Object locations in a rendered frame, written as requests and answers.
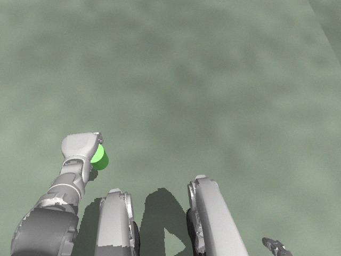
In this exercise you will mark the left robot hand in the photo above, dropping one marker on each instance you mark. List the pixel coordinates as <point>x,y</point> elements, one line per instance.
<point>82,144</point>

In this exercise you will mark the can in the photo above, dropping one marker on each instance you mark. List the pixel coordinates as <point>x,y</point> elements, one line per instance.
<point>100,160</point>

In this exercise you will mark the left robot arm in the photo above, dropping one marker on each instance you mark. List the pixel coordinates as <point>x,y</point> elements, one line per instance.
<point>50,227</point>

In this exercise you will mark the right robot hand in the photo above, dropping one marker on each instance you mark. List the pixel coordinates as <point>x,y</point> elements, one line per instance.
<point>277,248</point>

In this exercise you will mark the right robot foot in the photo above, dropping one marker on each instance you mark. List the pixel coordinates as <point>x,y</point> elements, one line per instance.
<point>192,234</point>

